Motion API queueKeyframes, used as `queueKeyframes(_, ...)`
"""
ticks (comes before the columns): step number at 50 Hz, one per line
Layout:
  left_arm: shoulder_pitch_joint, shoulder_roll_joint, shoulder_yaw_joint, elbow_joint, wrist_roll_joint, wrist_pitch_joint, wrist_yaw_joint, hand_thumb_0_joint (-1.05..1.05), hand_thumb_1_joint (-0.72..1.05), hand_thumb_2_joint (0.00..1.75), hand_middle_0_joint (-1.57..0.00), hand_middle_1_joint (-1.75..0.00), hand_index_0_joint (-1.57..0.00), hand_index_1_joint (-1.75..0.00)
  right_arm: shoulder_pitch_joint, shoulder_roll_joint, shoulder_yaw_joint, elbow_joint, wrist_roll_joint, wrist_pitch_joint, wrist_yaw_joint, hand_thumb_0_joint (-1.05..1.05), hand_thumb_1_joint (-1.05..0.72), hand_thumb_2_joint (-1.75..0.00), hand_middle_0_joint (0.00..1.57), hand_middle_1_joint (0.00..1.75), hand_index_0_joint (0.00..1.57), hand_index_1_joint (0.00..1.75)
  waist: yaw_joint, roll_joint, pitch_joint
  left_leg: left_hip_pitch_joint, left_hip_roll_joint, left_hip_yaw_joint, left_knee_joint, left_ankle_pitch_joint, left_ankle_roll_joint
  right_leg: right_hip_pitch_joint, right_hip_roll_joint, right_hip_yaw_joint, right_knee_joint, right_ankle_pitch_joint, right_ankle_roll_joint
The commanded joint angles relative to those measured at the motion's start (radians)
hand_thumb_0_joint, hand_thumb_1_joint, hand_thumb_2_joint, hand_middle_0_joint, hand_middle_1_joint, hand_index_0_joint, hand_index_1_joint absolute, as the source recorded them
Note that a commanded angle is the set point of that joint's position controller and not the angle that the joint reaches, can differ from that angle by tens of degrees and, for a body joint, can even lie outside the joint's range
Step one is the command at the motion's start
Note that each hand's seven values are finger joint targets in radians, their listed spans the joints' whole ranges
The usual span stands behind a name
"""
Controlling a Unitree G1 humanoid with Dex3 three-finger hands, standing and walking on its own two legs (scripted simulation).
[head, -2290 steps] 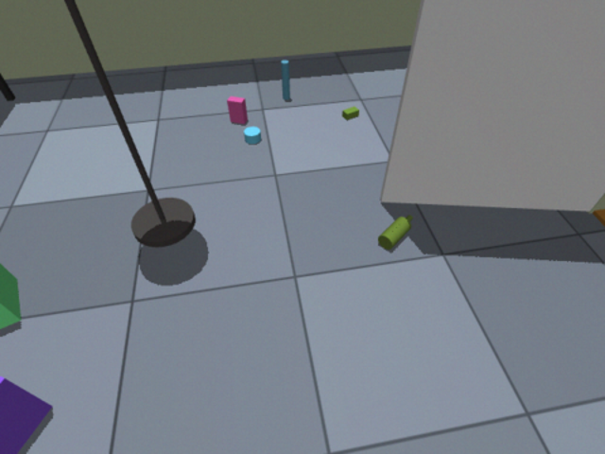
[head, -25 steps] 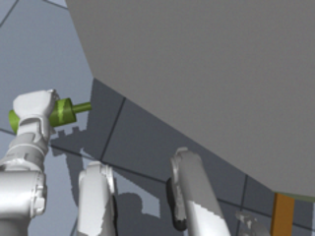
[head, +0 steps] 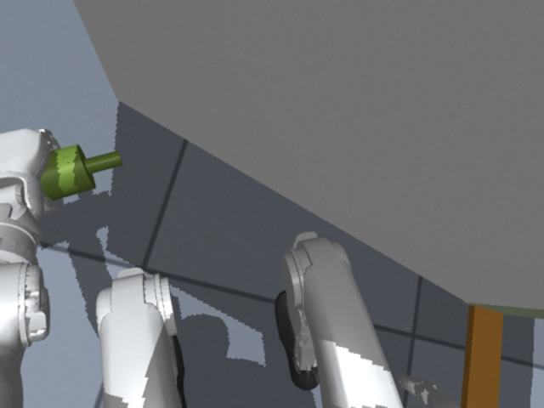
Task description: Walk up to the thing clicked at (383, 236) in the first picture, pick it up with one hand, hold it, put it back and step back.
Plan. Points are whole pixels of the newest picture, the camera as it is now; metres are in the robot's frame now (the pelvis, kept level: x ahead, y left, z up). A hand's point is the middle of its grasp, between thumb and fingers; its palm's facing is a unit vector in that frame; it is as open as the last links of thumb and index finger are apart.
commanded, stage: crouch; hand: left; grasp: from above
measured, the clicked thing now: (53, 175) +0.49 +0.25 -0.19
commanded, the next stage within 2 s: lower in 0.34 s
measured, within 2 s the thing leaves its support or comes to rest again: neither
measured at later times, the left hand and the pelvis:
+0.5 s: hand (41, 182) +0.49 +0.28 -0.22, palm faces -0.44 -0.10 -0.89, open 9.9 cm; pelvis +0.00 +0.01 -0.04, yaw -2 degrees
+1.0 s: hand (55, 189) +0.49 +0.28 -0.27, palm faces -0.45 -0.12 -0.88, open 9.9 cm; pelvis +0.00 +0.01 -0.06, yaw -4 degrees
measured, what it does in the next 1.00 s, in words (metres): lowers itself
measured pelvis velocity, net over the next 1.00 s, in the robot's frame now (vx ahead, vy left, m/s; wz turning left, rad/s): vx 0.00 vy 0.01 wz -0.07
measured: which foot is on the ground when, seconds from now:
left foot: down 0.00-1.00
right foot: down 0.00-1.00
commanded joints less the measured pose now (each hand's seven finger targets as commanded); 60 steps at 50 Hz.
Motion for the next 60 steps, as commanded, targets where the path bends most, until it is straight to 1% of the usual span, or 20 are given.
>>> queueKeyframes(1,-0.412,0.278,0.022,-0.142,0.002,-0.007,0.064,0.0,0.77,0.71,-1.11,-0.61,-1.12,-0.6,0.221,-0.238,-0.069,-0.007,-0.004,-0.007,-0.009,0.0,-0.89,-0.9,0.2,0.3,0.2,0.3,-0.012,0.289,-0.727,0.496,-0.005,0.115,-0.22,0.205,0.049,0.356,0.023,-0.124,-0.179,0.201,-0.092)
queueKeyframes(10,-0.439,0.339,0.038,-0.083,0.02,-0.02,0.082,0.0,0.79,0.71,-1.14,-0.58,-1.14,-0.58,0.218,-0.26,-0.038,-0.005,-0.017,-0.014,0.0,0.0,-0.89,-0.9,0.2,0.3,0.2,0.3,-0.022,0.326,-0.693,0.458,-0.008,0.102,-0.181,0.166,0.047,0.29,0.024,-0.144,-0.125,0.165,-0.097)
queueKeyframes(12,-0.44,0.32,0.02,-0.077,0.02,-0.024,0.079,0.0,0.79,0.69,-1.14,-0.59,-1.14,-0.58,0.22,-0.255,-0.033,-0.005,-0.02,-0.017,0.007,0.0,-0.89,-0.9,0.2,0.3,0.2,0.3,-0.033,0.32,-0.691,0.433,-0.008,0.107,-0.163,0.172,0.049,0.311,0.029,-0.144,-0.115,0.175,-0.095)
queueKeyframes(14,-0.443,0.363,0.044,-0.072,0.02,-0.022,0.084,0.0,0.81,0.69,-1.15,-0.58,-1.16,-0.57,0.223,-0.263,-0.031,-0.008,-0.02,-0.017,0.006,0.0,-0.89,-0.9,0.2,0.3,0.2,0.3,-0.031,0.308,-0.682,0.41,-0.009,0.107,-0.152,0.167,0.054,0.309,0.03,-0.145,-0.115,0.174,-0.092)
queueKeyframes(28,-0.426,0.338,0.018,-0.054,0.022,-0.026,0.079,0.0,0.78,0.69,-1.18,-0.51,-1.17,-0.53,0.227,-0.28,-0.011,-0.004,-0.022,-0.017,0.024,0.0,-0.89,-0.9,0.2,0.3,0.2,0.3,-0.053,0.333,-0.637,0.405,-0.006,0.087,-0.101,0.216,0.048,0.251,0.035,-0.166,-0.062,0.219,-0.092)
queueKeyframes(32,-0.432,0.386,0.048,-0.062,0.026,-0.041,0.098,0.0,0.8,0.69,-1.18,-0.55,-1.18,-0.55,0.23,-0.291,-0.007,-0.01,-0.029,-0.021,0.031,0.0,-0.9,-0.9,0.2,0.3,0.2,0.3,-0.052,0.348,-0.642,0.389,-0.008,0.086,-0.086,0.234,0.048,0.266,0.034,-0.172,-0.041,0.239,-0.089)
queueKeyframes(34,-0.413,0.347,0.028,-0.032,0.036,-0.044,0.102,0.0,0.84,0.7,-1.21,-0.55,-1.2,-0.56,0.234,-0.288,0.0,-0.011,-0.037,-0.026,0.036,0.0,-0.9,-0.9,0.2,0.3,0.2,0.3,-0.074,0.341,-0.616,0.398,-0.007,0.083,-0.078,0.228,0.047,0.25,0.034,-0.177,-0.041,0.235,-0.088)
queueKeyframes(36,-0.431,0.388,0.051,-0.053,0.041,-0.052,0.117,0.0,0.84,0.7,-1.21,-0.54,-1.2,-0.55,0.229,-0.297,0.001,-0.016,-0.039,-0.026,0.039,0.0,-0.9,-0.9,0.2,0.3,0.2,0.3,-0.065,0.379,-0.646,0.41,-0.007,0.078,-0.084,0.231,0.042,0.247,0.036,-0.182,-0.027,0.235,-0.091)
queueKeyframes(37,-0.412,0.366,0.035,-0.033,0.038,-0.051,0.121,0.0,0.85,0.66,-1.21,-0.54,-1.21,-0.54,0.225,-0.294,-0.001,-0.012,-0.038,-0.03,0.042,0.0,-0.9,-0.9,0.2,0.3,0.2,0.3,-0.066,0.383,-0.628,0.42,-0.005,0.078,-0.077,0.232,0.041,0.233,0.037,-0.184,-0.022,0.236,-0.093)
queueKeyframes(40,-0.43,0.413,0.068,-0.053,0.046,-0.054,0.143,0.0,0.85,0.7,-1.21,-0.54,-1.21,-0.55,0.229,-0.306,0.003,-0.014,-0.045,-0.033,0.046,0.0,-0.9,-0.9,0.2,0.3,0.2,0.3,-0.068,0.383,-0.655,0.411,-0.006,0.078,-0.058,0.248,0.045,0.252,0.038,-0.184,-0.017,0.256,-0.089)
queueKeyframes(43,-0.426,0.401,0.063,-0.038,0.053,-0.051,0.16,0.0,0.81,0.65,-1.18,-0.47,-1.17,-0.48,0.224,-0.303,0.011,-0.012,-0.052,-0.036,0.053,0.0,-0.88,-0.89,0.2,0.3,0.2,0.3,-0.075,0.4,-0.633,0.409,-0.003,0.075,-0.055,0.252,0.044,0.238,0.042,-0.189,-0.01,0.259,-0.087)
queueKeyframes(44,-0.422,0.388,0.058,0.007,0.052,-0.048,0.161,0.0,0.8,0.65,-1.17,-0.48,-1.16,-0.49,0.229,-0.307,0.012,-0.012,-0.055,-0.04,0.056,0.0,-0.89,-0.89,0.2,0.3,0.2,0.3,-0.096,0.371,-0.618,0.395,-0.003,0.071,-0.041,0.243,0.046,0.232,0.041,-0.192,-0.008,0.256,-0.086)
queueKeyframes(48,-0.403,0.417,0.06,0.034,0.044,-0.048,0.178,0.0,0.77,0.65,-1.15,-0.48,-1.15,-0.49,0.216,-0.313,0.026,-0.015,-0.057,-0.046,0.063,0.0,-0.89,-0.89,0.2,0.3,0.2,0.3,-0.085,0.366,-0.611,0.366,-0.002,0.067,-0.036,0.23,0.05,0.249,0.047,-0.195,-0.004,0.248,-0.086)
queueKeyframes(52,-0.424,0.425,0.058,0.05,0.054,-0.054,0.187,0.0,0.81,0.64,-1.17,-0.48,-1.17,-0.48,0.217,-0.326,0.038,-0.015,-0.069,-0.059,0.072,0.0,-0.89,-0.89,0.2,0.3,0.2,0.3,-0.11,0.393,-0.58,0.392,-0.001,0.059,-0.032,0.24,0.044,0.226,0.048,-0.208,0.008,0.251,-0.087)
queueKeyframes(53,-0.437,0.47,0.088,0.005,0.052,-0.062,0.195,0.0,0.8,0.65,-1.17,-0.49,-1.17,-0.49,0.213,-0.335,0.036,-0.022,-0.068,-0.059,0.073,0.0,-0.89,-0.89,0.2,0.3,0.2,0.3,-0.099,0.412,-0.606,0.403,0.002,0.053,-0.036,0.259,0.041,0.244,0.049,-0.211,0.012,0.264,-0.087)
queueKeyframes(56,-0.416,0.456,0.081,0.058,0.058,-0.062,0.2,0.0,0.82,0.66,-1.18,-0.49,-1.18,-0.5,0.201,-0.339,0.044,-0.031,-0.075,-0.068,0.083,0.0,-0.89,-0.89,0.2,0.3,0.2,0.3,-0.118,0.409,-0.589,0.412,0.005,0.049,-0.018,0.279,0.039,0.24,0.051,-0.215,0.025,0.286,-0.088)
queueKeyframes(57,-0.412,0.42,0.052,0.09,0.057,-0.06,0.201,0.0,0.82,0.64,-1.18,-0.49,-1.18,-0.49,0.208,-0.332,0.054,-0.018,-0.079,-0.072,0.088,0.0,-0.89,-0.89,0.2,0.3,0.2,0.3,-0.125,0.405,-0.566,0.398,0.004,0.05,-0.014,0.262,0.04,0.229,0.053,-0.217,0.021,0.274,-0.087)
queueKeyframes(58,-0.431,0.434,0.061,0.078,0.056,-0.064,0.204,0.0,0.83,0.64,-1.18,-0.5,-1.18,-0.49,0.212,-0.338,0.055,-0.019,-0.085,-0.077,0.09,0.0,-0.89,-0.89,0.2,0.3,0.2,0.3,-0.139,0.401,-0.559,0.4,0.006,0.05,-0.004,0.263,0.042,0.238,0.054,-0.218,0.013,0.281,-0.082)
queueKeyframes(59,-0.415,0.458,0.068,0.07,0.049,-0.065,0.208,0.0,0.81,0.64,-1.17,-0.49,-1.17,-0.49,0.211,-0.343,0.062,-0.019,-0.084,-0.078,0.091,0.0,-0.89,-0.89,0.2,0.3,0.2,0.3,-0.125,0.415,-0.571,0.39,0.005,0.048,-0.011,0.27,0.043,0.265,0.055,-0.217,0.011,0.285,-0.083)
queueKeyframes(60,-0.415,0.532,0.12,0.058,0.05,-0.068,0.22,0.0,0.82,0.62,-1.17,-0.49,-1.18,-0.48,0.21,-0.36,0.058,-0.027,-0.087,-0.082,0.09,0.0,-0.89,-0.89,0.2,0.3,0.2,0.3,-0.118,0.401,-0.584,0.392,0.005,0.045,-0.008,0.279,0.043,0.273,0.053,-0.221,0.017,0.294,-0.081)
